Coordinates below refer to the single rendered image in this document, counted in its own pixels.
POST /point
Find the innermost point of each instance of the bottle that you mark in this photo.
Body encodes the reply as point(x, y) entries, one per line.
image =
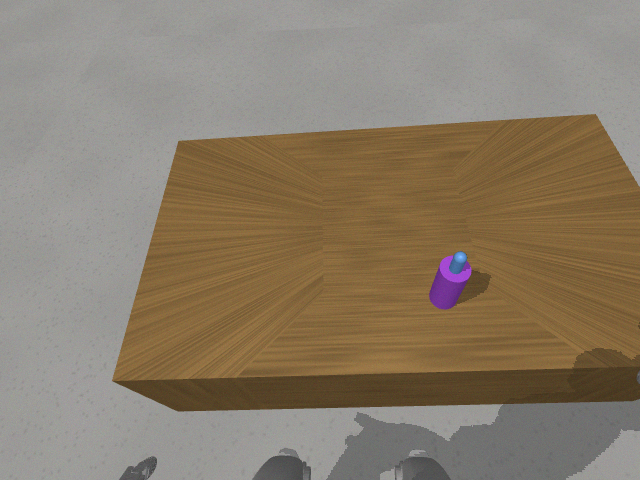
point(450, 280)

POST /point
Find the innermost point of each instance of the left robot hand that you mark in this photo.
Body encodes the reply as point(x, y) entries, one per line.
point(142, 471)

